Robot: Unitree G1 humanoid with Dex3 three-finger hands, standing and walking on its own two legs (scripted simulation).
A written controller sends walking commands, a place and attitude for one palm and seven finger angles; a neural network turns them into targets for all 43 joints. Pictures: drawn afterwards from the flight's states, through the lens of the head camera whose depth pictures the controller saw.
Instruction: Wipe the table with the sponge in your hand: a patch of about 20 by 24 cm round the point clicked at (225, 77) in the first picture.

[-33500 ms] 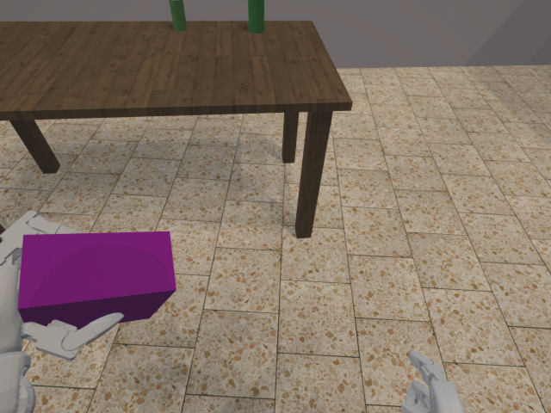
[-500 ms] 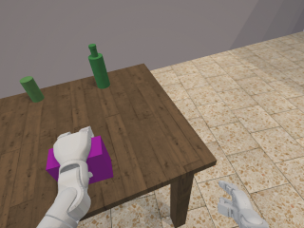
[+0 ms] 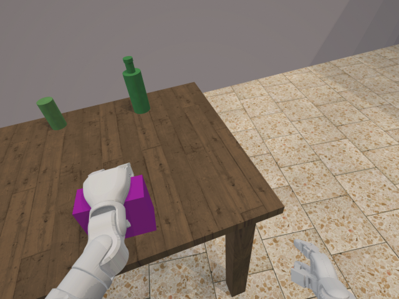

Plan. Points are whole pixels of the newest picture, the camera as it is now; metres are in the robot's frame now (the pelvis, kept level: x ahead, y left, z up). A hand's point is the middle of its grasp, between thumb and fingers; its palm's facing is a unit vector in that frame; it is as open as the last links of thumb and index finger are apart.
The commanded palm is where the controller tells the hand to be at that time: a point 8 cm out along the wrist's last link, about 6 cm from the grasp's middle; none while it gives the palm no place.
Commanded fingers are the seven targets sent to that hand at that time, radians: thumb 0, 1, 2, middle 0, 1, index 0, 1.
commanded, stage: slide across to the third lane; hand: left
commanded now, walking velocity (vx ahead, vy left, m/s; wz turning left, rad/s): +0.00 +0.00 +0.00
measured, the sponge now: (121, 216) +0.29 +0.23 +0.00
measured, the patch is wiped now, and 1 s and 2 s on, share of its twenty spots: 0.70 0.85 1.00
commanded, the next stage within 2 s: wipe forward along the third lane in 0.32 s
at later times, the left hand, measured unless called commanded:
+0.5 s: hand (145, 192) +0.32 +0.17 +0.06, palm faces +0.04 -0.05 -1.00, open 10.5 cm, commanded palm +0.29 +0.15 +0.10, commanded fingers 0.00 0.10 1.30 -1.20 -1.60 -1.20 -1.60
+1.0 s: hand (149, 178) +0.36 +0.17 +0.06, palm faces -0.06 -0.03 -1.00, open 10.5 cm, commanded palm +0.34 +0.18 +0.09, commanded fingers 0.00 0.10 1.30 -1.20 -1.60 -1.20 -1.60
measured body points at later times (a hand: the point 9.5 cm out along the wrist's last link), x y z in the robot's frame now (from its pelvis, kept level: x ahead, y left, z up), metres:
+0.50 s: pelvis -0.01 -0.01 +0.00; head -0.04 -0.05 +0.44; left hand +0.31 +0.16 +0.11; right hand +0.22 -0.20 -0.09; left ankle +0.01 +0.12 -0.73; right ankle -0.04 -0.09 -0.73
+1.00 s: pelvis -0.03 -0.03 -0.01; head -0.05 -0.06 +0.44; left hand +0.35 +0.17 +0.11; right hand +0.13 -0.27 -0.13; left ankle +0.01 +0.12 -0.73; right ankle -0.04 -0.09 -0.73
